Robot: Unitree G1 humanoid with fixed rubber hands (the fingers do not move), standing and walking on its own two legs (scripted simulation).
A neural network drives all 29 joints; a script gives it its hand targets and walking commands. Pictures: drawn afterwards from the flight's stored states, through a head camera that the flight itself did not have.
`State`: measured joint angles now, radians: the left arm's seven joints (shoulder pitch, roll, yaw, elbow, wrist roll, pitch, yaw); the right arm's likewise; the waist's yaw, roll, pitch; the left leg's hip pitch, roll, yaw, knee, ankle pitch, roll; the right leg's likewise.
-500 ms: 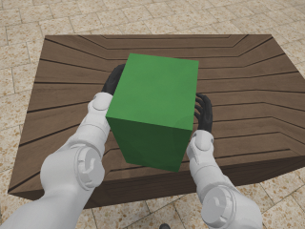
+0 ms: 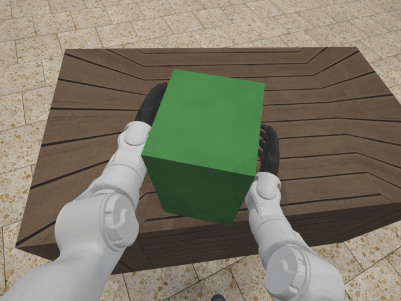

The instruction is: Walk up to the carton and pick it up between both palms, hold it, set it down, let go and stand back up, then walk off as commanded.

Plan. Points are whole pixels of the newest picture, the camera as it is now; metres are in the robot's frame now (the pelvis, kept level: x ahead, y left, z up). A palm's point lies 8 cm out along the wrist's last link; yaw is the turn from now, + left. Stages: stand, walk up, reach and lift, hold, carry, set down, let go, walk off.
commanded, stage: reach and lift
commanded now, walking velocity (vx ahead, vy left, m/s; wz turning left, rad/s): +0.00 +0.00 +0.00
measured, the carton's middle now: (206, 157) +0.40 -0.05 +0.02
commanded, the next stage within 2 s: none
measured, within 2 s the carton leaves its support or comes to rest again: neither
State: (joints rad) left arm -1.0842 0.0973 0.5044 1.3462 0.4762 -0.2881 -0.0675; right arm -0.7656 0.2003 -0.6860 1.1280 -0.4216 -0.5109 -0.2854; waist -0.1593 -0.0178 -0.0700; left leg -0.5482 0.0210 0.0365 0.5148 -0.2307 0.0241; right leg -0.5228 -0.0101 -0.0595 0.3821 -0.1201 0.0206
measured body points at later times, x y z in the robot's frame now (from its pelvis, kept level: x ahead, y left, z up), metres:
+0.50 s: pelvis +0.00 +0.00 +0.00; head +0.05 +0.02 +0.45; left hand +0.46 +0.08 +0.09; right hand +0.38 -0.16 +0.05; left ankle +0.00 +0.09 -0.74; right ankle +0.02 -0.13 -0.74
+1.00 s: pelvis -0.01 +0.00 +0.01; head -0.04 +0.02 +0.45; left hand +0.44 +0.09 +0.17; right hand +0.37 -0.16 +0.12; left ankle +0.00 +0.09 -0.74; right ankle +0.02 -0.14 -0.74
